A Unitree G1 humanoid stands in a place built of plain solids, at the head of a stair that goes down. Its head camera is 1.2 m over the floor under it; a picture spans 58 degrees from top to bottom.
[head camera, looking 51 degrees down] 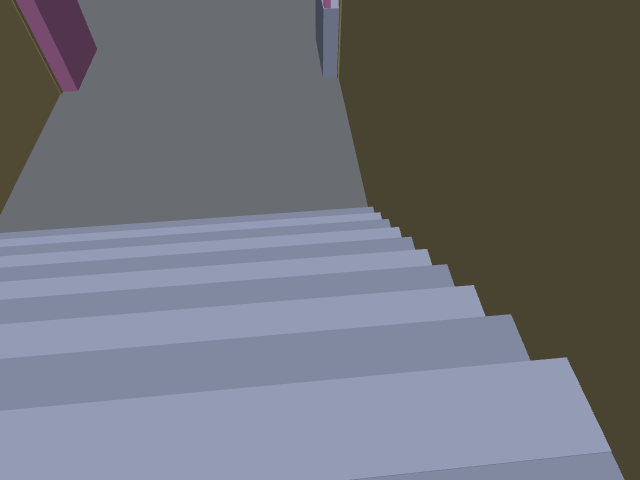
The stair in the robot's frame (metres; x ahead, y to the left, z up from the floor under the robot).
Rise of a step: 0.20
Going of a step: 0.26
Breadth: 3.66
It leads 6 degrees to the left of straight ahead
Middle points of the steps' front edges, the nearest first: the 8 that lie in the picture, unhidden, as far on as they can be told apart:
0.86 1.14 -0.39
1.12 1.17 -0.59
1.37 1.19 -0.79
1.63 1.21 -0.99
1.88 1.24 -1.19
2.14 1.26 -1.38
2.39 1.29 -1.58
2.65 1.31 -1.78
